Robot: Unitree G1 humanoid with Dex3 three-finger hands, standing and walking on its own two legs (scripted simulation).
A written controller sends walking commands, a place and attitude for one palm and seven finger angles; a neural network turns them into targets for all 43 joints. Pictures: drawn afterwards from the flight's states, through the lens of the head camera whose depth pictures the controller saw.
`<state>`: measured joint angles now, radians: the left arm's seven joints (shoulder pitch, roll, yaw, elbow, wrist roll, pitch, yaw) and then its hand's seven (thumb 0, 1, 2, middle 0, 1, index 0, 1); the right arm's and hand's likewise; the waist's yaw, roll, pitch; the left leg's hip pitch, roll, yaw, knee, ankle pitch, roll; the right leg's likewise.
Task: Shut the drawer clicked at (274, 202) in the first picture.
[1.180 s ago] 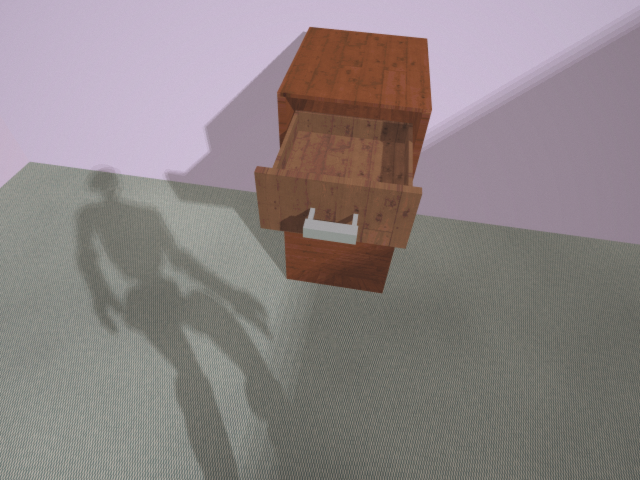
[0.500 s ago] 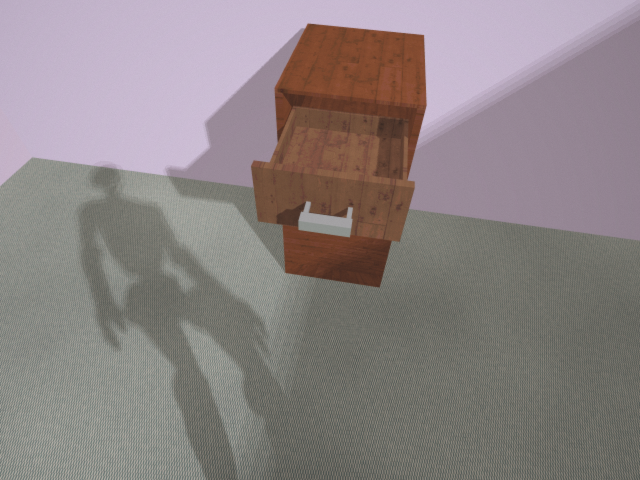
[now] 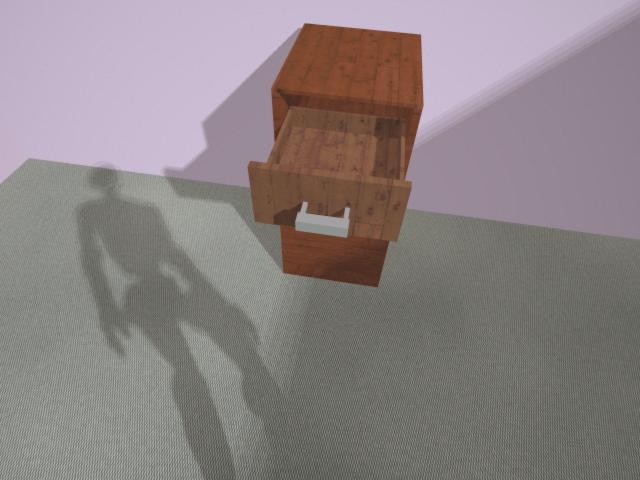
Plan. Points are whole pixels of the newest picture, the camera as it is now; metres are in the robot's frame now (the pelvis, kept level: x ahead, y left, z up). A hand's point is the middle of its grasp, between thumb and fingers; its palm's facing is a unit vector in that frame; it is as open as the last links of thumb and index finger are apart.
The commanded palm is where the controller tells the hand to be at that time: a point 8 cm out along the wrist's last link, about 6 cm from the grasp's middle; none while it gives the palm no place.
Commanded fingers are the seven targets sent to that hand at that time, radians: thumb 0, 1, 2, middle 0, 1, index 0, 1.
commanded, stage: look at it before walking up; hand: left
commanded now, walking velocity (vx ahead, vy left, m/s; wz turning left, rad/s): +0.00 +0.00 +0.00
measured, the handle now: (324, 217) +0.62 +0.03 -0.09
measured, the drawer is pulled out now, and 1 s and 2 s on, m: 0.30 0.30 0.30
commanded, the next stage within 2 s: turn to face it in 0.26 s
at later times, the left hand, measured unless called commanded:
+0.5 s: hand out of the picture +0.01 +0.17 -0.18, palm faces +0.01 -0.98 -0.19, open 7.4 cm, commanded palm none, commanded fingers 0.00 0.90 0.90 -0.20 -0.30 -0.20 -0.30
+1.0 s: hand out of the picture +0.09 +0.10 -0.17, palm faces -0.05 -0.98 -0.22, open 7.4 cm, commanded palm none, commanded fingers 0.00 0.90 0.90 -0.20 -0.30 -0.20 -0.30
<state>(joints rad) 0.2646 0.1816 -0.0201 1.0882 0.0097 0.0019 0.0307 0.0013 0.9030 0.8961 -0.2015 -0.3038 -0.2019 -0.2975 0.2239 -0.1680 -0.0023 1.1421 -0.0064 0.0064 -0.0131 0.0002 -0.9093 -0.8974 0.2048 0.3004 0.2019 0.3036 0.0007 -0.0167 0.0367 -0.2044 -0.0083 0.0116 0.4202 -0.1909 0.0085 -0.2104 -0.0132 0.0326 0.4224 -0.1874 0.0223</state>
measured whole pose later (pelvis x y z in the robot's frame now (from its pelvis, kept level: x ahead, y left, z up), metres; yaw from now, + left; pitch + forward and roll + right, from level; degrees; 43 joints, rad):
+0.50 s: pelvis +0.00 +0.00 +0.00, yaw -1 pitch -1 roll +0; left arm 0.28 0.17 0.00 1.09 0.01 0.01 0.03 0.00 0.90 0.90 -0.20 -0.30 -0.20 -0.30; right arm 0.23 -0.15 -0.01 1.13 -0.01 0.01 -0.02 0.00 -0.91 -0.90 0.20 0.30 0.20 0.30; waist 0.01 -0.01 0.04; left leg -0.21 0.00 0.02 0.44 -0.20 0.01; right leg -0.22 0.00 0.05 0.44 -0.19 0.02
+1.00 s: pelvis +0.06 -0.08 -0.01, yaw -8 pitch +0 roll +0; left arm 0.34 0.16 0.05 1.04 0.02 -0.03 0.00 0.00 0.91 0.90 -0.20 -0.30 -0.20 -0.30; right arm 0.28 -0.22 -0.06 1.10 -0.03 0.02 -0.01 0.00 -0.91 -0.90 0.20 0.30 0.20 0.30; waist 0.02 0.02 0.01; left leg -0.43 0.10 0.06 1.05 -0.42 -0.01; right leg -0.20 0.02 -0.10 0.49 -0.30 -0.06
